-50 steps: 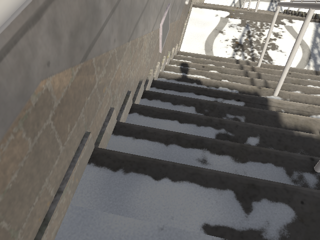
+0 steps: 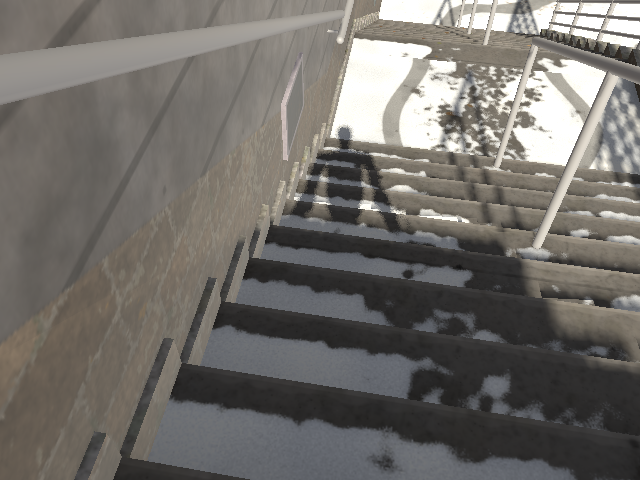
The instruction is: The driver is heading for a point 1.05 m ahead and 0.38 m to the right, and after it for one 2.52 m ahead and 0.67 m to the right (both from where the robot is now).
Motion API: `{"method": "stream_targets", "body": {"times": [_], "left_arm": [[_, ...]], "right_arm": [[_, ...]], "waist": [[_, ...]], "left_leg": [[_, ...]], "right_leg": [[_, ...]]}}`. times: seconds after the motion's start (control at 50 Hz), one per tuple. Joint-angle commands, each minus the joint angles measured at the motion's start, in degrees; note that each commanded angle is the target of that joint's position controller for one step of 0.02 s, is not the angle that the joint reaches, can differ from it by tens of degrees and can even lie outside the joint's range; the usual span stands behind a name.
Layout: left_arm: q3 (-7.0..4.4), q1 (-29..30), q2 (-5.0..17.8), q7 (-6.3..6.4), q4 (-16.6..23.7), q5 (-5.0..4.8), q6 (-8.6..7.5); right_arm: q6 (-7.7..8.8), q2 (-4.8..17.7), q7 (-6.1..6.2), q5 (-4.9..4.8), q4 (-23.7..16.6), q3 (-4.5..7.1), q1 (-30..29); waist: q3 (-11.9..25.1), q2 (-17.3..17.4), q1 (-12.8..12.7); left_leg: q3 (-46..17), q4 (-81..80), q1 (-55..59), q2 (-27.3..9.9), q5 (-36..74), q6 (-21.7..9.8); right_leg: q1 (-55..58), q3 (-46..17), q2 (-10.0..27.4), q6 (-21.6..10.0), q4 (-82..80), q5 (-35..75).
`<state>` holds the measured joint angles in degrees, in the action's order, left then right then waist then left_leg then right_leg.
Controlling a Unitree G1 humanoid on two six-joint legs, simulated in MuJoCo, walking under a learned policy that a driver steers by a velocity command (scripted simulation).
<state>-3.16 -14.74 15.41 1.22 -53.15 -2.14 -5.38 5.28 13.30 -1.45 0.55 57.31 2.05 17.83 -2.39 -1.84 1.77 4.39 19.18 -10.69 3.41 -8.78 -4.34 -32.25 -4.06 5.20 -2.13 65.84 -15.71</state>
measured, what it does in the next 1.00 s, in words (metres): walks ahead: right foot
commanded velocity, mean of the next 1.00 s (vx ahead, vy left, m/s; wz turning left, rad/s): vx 0.50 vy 0.00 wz -0.04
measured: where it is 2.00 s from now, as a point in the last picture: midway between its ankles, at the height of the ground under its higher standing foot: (395, 342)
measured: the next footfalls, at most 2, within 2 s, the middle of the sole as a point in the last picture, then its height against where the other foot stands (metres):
right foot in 0.28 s outside the picture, level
left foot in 1.04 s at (258, 426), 0.17 m lower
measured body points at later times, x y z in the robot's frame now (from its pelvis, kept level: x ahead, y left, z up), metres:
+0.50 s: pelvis +0.26 -0.09 +0.00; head +0.27 -0.09 +0.45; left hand +0.31 +0.17 -0.14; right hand +0.32 -0.37 -0.14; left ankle +0.25 +0.08 -0.65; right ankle +0.28 -0.16 -0.74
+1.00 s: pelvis +0.50 +0.00 -0.09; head +0.52 +0.02 +0.36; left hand +0.43 +0.26 -0.23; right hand +0.69 -0.27 -0.17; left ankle +0.68 +0.15 -0.81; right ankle +0.28 -0.16 -0.74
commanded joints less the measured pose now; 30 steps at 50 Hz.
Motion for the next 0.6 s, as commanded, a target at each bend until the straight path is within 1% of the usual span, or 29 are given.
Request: {"method": "stream_targets", "body": {"times": [0.02,0.06,0.08,0.1,0.12,0.14,0.16,0.18,0.2,0.22,0.24,0.26,0.28,0.3,0.32,0.34,0.36,0.38,0.4,0.42,0.44,0.46,0.48,0.5,0.52,0.54,0.56,0.58,0.6], "left_arm": [[-0.04,-3.1,1.3,0.10,3.1,1.29,0.94],[0.25,2.1,1.4,-0.47,5.1,1.77,0.80],[0.48,4.0,1.2,-0.72,5.8,1.68,0.71],[0.28,8.1,1.8,-1.20,7.2,1.67,1.17],[0.54,9.3,1.5,-1.43,8.1,1.41,0.98],[0.70,10.0,1.2,-1.44,8.6,1.45,1.02],[0.71,10.9,1.4,-1.62,9.2,1.20,1.01],[0.54,11.7,2.1,-1.73,10.0,0.79,1.08],[0.36,12.5,3.2,-1.90,10.8,0.83,1.00],[0.11,12.7,3.9,-2.29,11.2,1.02,1.19],[-0.23,10.2,4.7,-2.67,11.0,1.62,1.23],[-1.86,3.6,7.2,-2.85,7.8,1.71,0.53],[-2.92,-5.6,8.3,-2.96,5.5,1.80,0.08],[-4.79,-14.3,15.6,-2.38,4.1,1.70,0.12],[-3.98,-11.4,15.9,-3.18,4.6,1.27,0.06],[-2.76,-9.5,9.6,-3.49,5.5,0.55,-0.41],[-2.12,-6.1,7.7,-3.31,5.1,0.77,-0.38],[-1.15,-0.9,5.5,-3.80,6.1,1.59,-0.39],[-0.56,1.6,3.6,-4.33,6.5,2.68,-0.31],[-0.20,2.8,2.4,-4.30,6.0,2.94,-0.52],[0.04,2.6,1.8,-4.01,5.4,2.93,-0.70],[-0.10,1.2,2.7,-3.67,4.6,2.93,-0.80],[-0.18,-0.3,3.2,-3.17,3.9,3.01,-0.95],[-0.32,-1.5,4.4,-2.62,3.5,2.80,-0.76],[-0.66,-2.2,5.5,-2.15,3.0,2.74,-0.40],[-0.75,-3.3,5.6,-1.84,2.7,2.57,-0.13],[-1.11,-4.2,6.2,-1.56,2.3,3.03,0.26],[-1.30,-4.5,6.7,-1.35,2.1,2.69,0.50],[-1.46,-4.7,7.2,-1.29,2.1,2.99,0.12]], "right_arm": [[1.30,7.7,0.65,-0.31,-2.8,1.20,-0.6],[1.01,8.0,1.23,-0.57,-2.1,1.21,2.3],[0.81,8.4,1.40,-0.67,-2.0,1.26,3.5],[0.46,8.3,1.94,-0.54,-1.9,1.03,3.8],[0.44,9.7,1.90,-0.60,-2.0,1.32,4.2],[0.42,9.7,1.91,-0.86,-1.4,1.34,5.5],[0.33,9.5,1.56,-0.73,-0.8,1.38,6.8],[-0.05,10.2,1.52,-0.72,-0.8,1.67,5.6],[-0.28,10.2,1.53,-0.99,-0.9,1.81,5.4],[-0.62,9.7,1.94,-1.08,-0.9,1.71,5.1],[-0.85,9.6,2.24,-1.34,-0.9,1.70,4.5],[-0.97,9.5,2.71,-0.34,-1.7,1.50,3.4],[-1.58,10.6,3.11,-1.13,-1.4,1.62,2.2],[-1.51,7.6,3.31,-0.07,-2.8,0.83,4.9],[0.11,-0.4,2.32,-0.49,-1.6,-1.12,17.4],[1.40,6.3,2.00,-2.77,-0.6,0.76,15.4],[1.30,10.6,2.17,-3.25,-2.7,2.25,7.6],[0.40,10.5,2.51,-2.08,-3.7,2.60,4.7],[-0.92,8.9,3.20,-1.18,-2.9,2.76,5.4],[-1.90,7.7,3.39,-0.99,-2.9,2.93,6.5],[-2.58,7.1,3.50,-1.11,-2.8,3.08,6.3],[-2.87,6.0,3.54,-0.94,-2.9,3.14,6.4],[-2.95,6.7,3.51,-0.62,-3.4,3.52,5.1],[-3.10,6.9,3.23,-0.27,-4.4,3.63,3.3],[-3.30,6.0,3.23,-0.11,-5.2,3.40,0.9],[-3.41,5.5,2.97,-0.01,-5.8,3.24,-0.8],[-3.48,4.1,2.63,0.31,-5.8,2.67,-1.6],[-3.43,4.0,2.50,0.05,-6.1,2.53,-2.5],[-3.04,5.1,2.24,-0.04,-5.4,2.97,-0.6]], "waist": [[-1.5,4.3,-2.5],[-1.2,5.1,-0.9],[-1.1,5.4,-0.2],[-1.7,3.9,0.5],[-1.3,4.6,0.8],[-1.1,6.3,1.1],[-0.5,7.4,1.2],[-1.5,8.3,0.4],[-1.9,8.5,0.2],[-2.2,9.0,-0.4],[-1.7,8.8,-2.0],[1.8,7.4,-5.1],[4.2,7.7,-10.3],[12.2,-5.1,-11.3],[17.5,-20.8,-4.0],[14.1,-15.2,-5.3],[6.9,-8.6,-5.2],[4.9,-1.4,-3.3],[4.4,-1.3,-1.8],[4.6,-2.5,-0.3],[4.0,-2.6,0.1],[3.9,-2.1,0.5],[3.7,-2.1,0.2],[3.0,-1.4,-0.2],[2.3,-0.9,-0.4],[2.3,-0.3,-0.9],[3.8,-0.3,-1.4],[3.6,0.3,-1.7],[4.9,-0.3,-1.0]], "left_leg": [[-12.6,-11.9,-1.8,-15.5,9.4,-10.7],[-10.5,-10.4,0.9,-14.4,10.9,-9.0],[-9.6,-9.8,1.3,-14.0,10.9,-8.3],[-8.4,-9.0,0.6,-13.2,14.1,-6.8],[-7.6,-8.6,0.4,-13.1,13.8,-6.6],[-6.7,-8.0,-0.2,-12.8,13.8,-6.3],[-6.7,-7.3,-0.3,-13.5,13.8,-6.4],[-7.2,-6.0,1.1,-14.7,14.2,-6.2],[-7.8,-4.9,2.8,-15.7,14.4,-5.8],[-8.2,-3.3,4.4,-16.6,15.5,-5.0],[-8.8,-0.9,5.8,-17.6,18.1,-4.3],[-7.0,5.6,3.9,-16.3,25.8,-3.3],[-5.8,16.9,2.3,-13.6,28.4,-1.3],[-2.1,39.5,-7.4,-7.5,11.7,0.7],[-6.3,57.7,-25.5,0.7,-25.4,1.7],[-12.4,64.6,-30.2,-2.0,-23.5,-0.2],[-10.4,66.4,-31.9,-4.3,-18.2,-0.7],[-9.6,62.7,-29.0,-7.0,-12.6,-0.5],[-10.2,59.5,-25.3,-8.7,-9.9,0.1],[-10.7,55.6,-21.9,-10.5,-8.3,0.3],[-10.4,52.5,-20.5,-10.7,-7.8,0.6],[-9.8,50.4,-20.7,-10.8,-6.7,0.9],[-9.8,47.4,-21.9,-10.9,-5.5,1.3],[-10.2,43.4,-24.1,-11.2,-3.4,1.8],[-10.2,39.4,-26.3,-11.4,-1.9,2.1],[-10.2,35.3,-27.5,-11.4,-0.5,2.5],[-9.3,33.3,-25.9,-11.3,1.3,3.0],[-8.8,31.0,-25.8,-11.1,2.8,3.1],[-10.2,34.0,-25.7,-11.8,6.4,2.8]], "right_leg": [[-4.1,0.5,3.3,2.0,-7.9,7.1],[-5.5,1.0,3.2,1.8,-16.4,16.1],[-4.8,1.7,2.4,1.7,-20.0,19.1],[-3.7,2.1,1.1,1.6,-23.9,22.5],[-1.8,3.2,0.2,1.6,-26.4,23.8],[1.3,4.0,-1.0,1.7,-27.4,23.8],[3.7,4.1,-1.7,1.7,-26.5,22.9],[2.9,3.3,-1.6,1.0,-27.4,20.2],[2.8,3.3,-1.9,0.2,-28.3,16.9],[3.1,3.3,-2.2,-0.7,-29.5,13.5],[5.6,3.2,-2.7,-1.3,-30.9,10.6],[14.7,6.3,-5.3,-1.9,-28.5,14.6],[22.7,4.5,-5.5,-4.2,-34.8,10.8],[37.4,-9.5,5.5,-8.7,-36.3,13.6],[48.7,-34.4,14.2,-17.9,-43.5,7.4],[42.7,-38.5,14.8,-16.6,-49.8,1.7],[35.0,-29.0,13.5,-14.2,-49.7,4.4],[27.2,-21.2,10.9,-13.0,-50.1,10.1],[22.4,-16.1,8.7,-12.6,-50.3,15.7],[19.8,-12.9,6.8,-11.7,-51.3,16.2],[18.7,-11.0,5.6,-11.5,-52.1,17.7],[18.8,-10.5,5.3,-12.2,-52.6,19.8],[19.7,-9.9,5.5,-12.6,-53.2,21.0],[20.5,-9.8,5.7,-13.0,-53.7,22.4],[21.9,-9.6,6.0,-12.9,-53.7,23.4],[23.1,-9.2,6.2,-12.8,-53.6,23.6],[23.0,-7.7,5.8,-12.7,-53.1,24.8],[22.9,-7.0,5.7,-12.5,-53.1,24.0],[23.8,-8.7,7.1,-13.1,-51.7,25.6]]}}
Over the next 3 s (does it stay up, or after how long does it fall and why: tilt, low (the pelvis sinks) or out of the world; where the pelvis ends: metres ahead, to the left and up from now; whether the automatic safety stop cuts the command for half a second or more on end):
stays up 1.06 -0.51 -0.51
